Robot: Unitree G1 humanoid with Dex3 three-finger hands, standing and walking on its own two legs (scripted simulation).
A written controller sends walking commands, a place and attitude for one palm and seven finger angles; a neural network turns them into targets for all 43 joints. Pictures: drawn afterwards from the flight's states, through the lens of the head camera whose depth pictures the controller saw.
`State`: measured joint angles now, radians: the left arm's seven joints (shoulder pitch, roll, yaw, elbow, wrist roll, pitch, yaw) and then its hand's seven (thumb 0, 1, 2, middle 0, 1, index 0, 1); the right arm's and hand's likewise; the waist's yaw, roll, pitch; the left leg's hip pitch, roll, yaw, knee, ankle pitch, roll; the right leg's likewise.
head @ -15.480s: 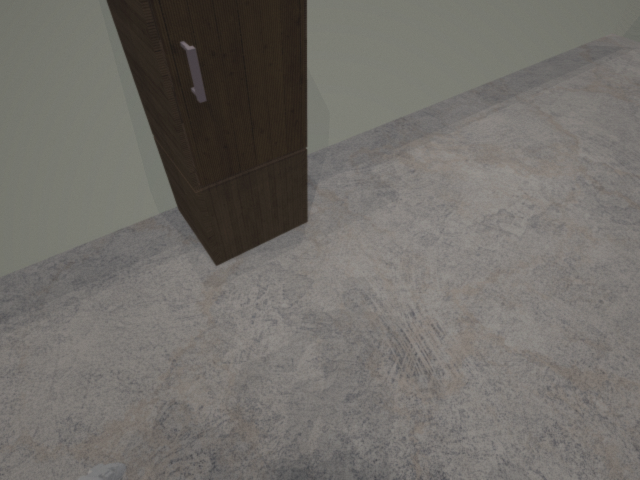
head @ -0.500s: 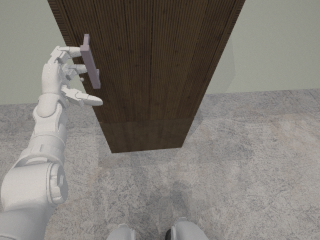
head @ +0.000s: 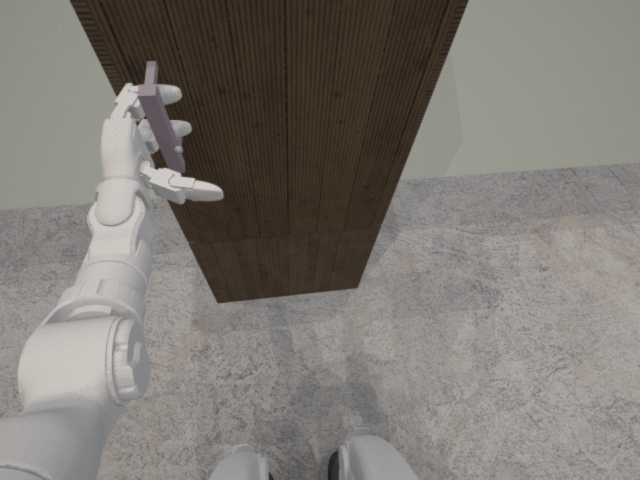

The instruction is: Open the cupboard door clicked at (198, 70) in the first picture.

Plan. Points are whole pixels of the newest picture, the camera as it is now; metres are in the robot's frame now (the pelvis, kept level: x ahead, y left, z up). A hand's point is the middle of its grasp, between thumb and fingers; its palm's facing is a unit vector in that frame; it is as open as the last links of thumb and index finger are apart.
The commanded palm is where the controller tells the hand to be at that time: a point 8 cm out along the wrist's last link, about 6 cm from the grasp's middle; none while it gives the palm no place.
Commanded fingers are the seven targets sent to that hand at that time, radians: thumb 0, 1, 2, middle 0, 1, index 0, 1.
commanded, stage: slide the fingers in behind the handle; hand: left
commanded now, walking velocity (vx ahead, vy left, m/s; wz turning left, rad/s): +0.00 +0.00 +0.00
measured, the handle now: (165, 121) +0.55 +0.16 +0.08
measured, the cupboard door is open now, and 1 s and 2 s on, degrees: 0 0 31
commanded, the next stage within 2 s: close the thumb around the handle in 0.36 s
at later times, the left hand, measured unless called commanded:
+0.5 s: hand (169, 153) +0.50 +0.15 +0.08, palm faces +0.05 -1.00 -0.01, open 14.0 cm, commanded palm +0.47 +0.19 +0.08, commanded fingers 0.00 -0.33 0.37 -0.31 -1.22 -0.31 -1.22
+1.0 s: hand (170, 154) +0.50 +0.15 +0.08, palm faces +0.05 -1.00 -0.01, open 6.8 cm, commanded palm +0.47 +0.19 +0.08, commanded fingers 0.00 0.90 0.90 -0.40 -1.35 -0.40 -1.35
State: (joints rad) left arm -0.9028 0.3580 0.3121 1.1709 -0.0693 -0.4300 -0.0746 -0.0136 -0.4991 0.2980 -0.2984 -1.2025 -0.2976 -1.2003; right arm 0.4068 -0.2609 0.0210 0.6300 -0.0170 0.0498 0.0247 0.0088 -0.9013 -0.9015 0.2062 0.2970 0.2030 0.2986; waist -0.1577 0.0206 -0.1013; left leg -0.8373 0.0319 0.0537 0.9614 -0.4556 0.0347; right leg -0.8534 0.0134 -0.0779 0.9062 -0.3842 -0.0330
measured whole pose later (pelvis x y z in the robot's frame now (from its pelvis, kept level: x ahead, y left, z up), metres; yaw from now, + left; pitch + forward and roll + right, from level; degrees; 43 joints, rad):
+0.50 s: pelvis +0.00 +0.00 +0.00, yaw +0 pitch +19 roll -2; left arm -0.86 0.36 0.31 1.15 -0.09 -0.44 -0.09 -0.01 -0.50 0.30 -0.30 -1.20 -0.30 -1.20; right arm 0.40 -0.27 0.01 0.62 -0.01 0.05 0.02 0.01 -0.90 -0.90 0.21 0.30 0.20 0.30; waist -0.14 0.02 -0.11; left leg -0.82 0.03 0.05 0.95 -0.45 0.03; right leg -0.83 0.02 -0.08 0.89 -0.38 -0.04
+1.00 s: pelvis +0.00 +0.00 +0.00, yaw +0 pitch +18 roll -2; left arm -0.88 0.35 0.31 1.17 -0.07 -0.44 -0.07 0.00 0.53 0.74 -0.37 -1.31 -0.37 -1.31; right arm 0.39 -0.26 0.02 0.63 -0.02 0.05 0.02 0.01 -0.90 -0.90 0.21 0.30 0.20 0.30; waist -0.15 0.02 -0.11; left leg -0.83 0.03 0.05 0.96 -0.46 0.04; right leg -0.84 0.01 -0.07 0.91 -0.38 -0.03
